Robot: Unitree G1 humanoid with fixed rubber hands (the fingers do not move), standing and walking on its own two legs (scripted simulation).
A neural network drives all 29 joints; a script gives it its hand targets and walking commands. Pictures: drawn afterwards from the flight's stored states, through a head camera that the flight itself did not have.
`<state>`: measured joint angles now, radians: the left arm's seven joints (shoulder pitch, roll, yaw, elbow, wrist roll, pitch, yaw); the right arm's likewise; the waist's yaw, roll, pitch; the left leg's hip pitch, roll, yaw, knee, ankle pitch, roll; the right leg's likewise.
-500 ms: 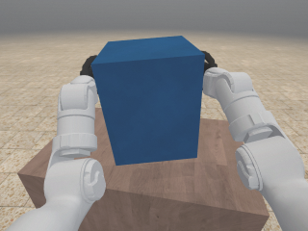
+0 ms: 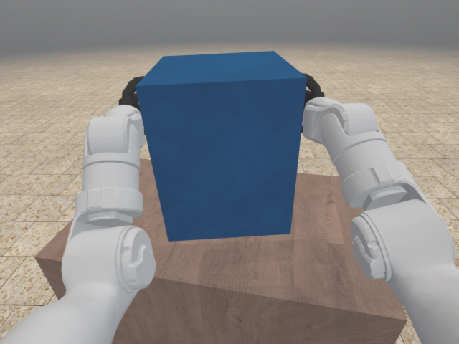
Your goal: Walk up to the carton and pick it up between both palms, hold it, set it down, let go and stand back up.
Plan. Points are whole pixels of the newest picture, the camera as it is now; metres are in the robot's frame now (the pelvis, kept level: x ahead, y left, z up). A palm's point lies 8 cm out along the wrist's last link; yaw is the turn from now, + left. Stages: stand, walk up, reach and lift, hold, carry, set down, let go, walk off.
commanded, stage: hold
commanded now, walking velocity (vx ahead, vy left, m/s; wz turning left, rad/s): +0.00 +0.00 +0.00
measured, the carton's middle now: (223, 140) +0.37 +0.00 +0.27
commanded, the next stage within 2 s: none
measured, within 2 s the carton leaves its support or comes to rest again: neither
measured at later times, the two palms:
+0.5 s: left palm (129, 122) +0.37 +0.15 +0.31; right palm (310, 112) +0.36 -0.14 +0.32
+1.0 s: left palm (127, 117) +0.37 +0.15 +0.32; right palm (311, 109) +0.36 -0.14 +0.33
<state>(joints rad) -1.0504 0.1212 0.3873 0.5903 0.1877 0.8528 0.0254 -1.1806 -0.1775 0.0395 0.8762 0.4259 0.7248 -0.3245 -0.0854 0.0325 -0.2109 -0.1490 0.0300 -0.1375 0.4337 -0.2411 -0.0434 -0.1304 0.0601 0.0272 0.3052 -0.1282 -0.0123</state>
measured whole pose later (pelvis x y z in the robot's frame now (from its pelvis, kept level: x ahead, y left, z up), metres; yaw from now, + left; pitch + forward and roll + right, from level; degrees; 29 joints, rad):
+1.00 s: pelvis +0.00 +0.00 +0.00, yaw +1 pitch -2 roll -2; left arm -1.07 0.14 0.38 0.59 0.18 0.86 0.03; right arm -1.20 -0.17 0.02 0.88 0.42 0.73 -0.33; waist -0.09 0.02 -0.21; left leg -0.16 0.02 -0.15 0.44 -0.23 -0.04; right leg -0.14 0.06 0.02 0.31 -0.13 -0.01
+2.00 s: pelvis +0.00 +0.00 +0.00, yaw +0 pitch -3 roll -2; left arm -1.04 0.11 0.38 0.57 0.20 0.86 0.02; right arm -1.20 -0.18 0.04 0.89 0.43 0.73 -0.32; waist -0.10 0.03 -0.21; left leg -0.15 0.03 -0.14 0.44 -0.24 -0.04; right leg -0.12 0.06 0.03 0.30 -0.13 -0.01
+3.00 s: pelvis +0.00 +0.00 +0.00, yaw +1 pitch -3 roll -2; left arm -1.04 0.12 0.39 0.56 0.18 0.86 0.03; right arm -1.19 -0.17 0.02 0.87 0.42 0.73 -0.33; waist -0.10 0.02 -0.22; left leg -0.16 0.03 -0.15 0.44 -0.24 -0.04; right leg -0.13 0.06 0.03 0.31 -0.13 -0.01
